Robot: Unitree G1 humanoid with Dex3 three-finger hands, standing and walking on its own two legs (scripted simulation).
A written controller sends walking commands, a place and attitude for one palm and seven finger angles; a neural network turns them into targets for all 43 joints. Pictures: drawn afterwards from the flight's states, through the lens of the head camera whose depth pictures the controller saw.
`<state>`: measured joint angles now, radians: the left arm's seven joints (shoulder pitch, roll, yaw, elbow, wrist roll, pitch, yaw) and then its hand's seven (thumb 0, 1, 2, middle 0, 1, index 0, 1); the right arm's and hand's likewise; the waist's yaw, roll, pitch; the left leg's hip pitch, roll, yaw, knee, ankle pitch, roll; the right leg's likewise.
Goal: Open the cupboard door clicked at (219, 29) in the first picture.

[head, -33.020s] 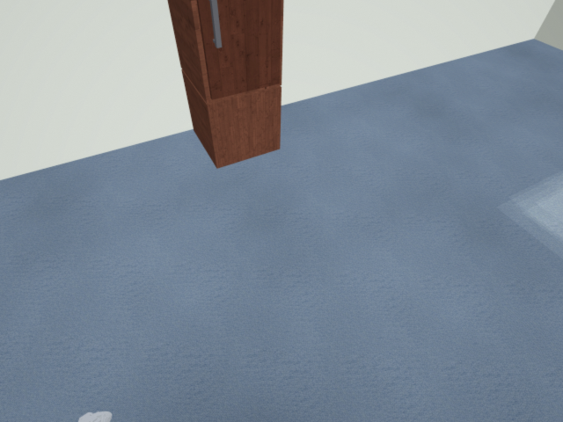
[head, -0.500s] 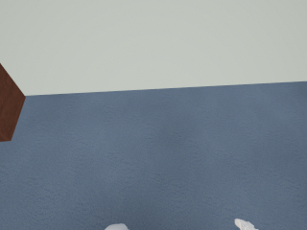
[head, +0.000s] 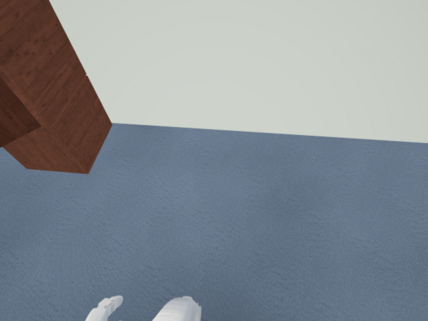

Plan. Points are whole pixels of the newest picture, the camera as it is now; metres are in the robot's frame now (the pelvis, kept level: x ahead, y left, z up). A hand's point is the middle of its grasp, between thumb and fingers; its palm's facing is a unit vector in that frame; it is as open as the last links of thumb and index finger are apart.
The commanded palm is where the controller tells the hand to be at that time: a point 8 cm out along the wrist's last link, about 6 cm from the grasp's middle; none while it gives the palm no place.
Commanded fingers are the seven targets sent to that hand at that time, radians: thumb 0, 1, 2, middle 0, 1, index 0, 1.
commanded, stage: turn to face it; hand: left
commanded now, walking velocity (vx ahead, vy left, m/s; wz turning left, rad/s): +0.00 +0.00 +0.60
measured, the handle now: out of the picture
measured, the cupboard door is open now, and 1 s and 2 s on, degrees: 49 49 49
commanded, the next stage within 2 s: take the last steps up to it in 0.98 s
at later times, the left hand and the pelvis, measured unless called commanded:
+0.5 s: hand out of the picture +0.03 +0.25 -0.16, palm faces +0.34 -0.90 -0.27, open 7.4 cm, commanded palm none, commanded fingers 0.00 0.90 0.90 -0.20 -0.30 -0.20 -0.30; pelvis +0.01 +0.01 +0.00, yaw +18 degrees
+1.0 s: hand out of the picture -0.06 +0.18 -0.19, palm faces +0.60 -0.78 -0.21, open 7.4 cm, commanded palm none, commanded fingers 0.00 0.90 0.90 -0.20 -0.30 -0.20 -0.30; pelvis +0.03 +0.00 -0.01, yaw +35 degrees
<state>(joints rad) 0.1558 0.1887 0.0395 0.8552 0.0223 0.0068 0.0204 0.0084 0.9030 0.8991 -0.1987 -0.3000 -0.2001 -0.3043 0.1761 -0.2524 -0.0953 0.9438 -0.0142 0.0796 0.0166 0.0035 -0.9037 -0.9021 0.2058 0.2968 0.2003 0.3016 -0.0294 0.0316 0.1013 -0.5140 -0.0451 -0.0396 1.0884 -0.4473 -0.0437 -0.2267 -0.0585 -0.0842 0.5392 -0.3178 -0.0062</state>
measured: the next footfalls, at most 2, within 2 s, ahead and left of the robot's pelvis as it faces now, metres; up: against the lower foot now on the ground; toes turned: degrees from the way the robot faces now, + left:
left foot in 0.24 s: +0.04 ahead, +0.14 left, +0.00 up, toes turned +15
right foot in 0.62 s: +0.10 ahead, -0.12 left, +0.00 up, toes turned +21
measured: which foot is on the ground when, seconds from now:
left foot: up 0.00-0.22, down 0.24-0.62, up 0.64-0.96, down 0.98-1.00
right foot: down 0.00-0.24, up 0.26-0.60, down 0.62-0.98, up 1.00-1.00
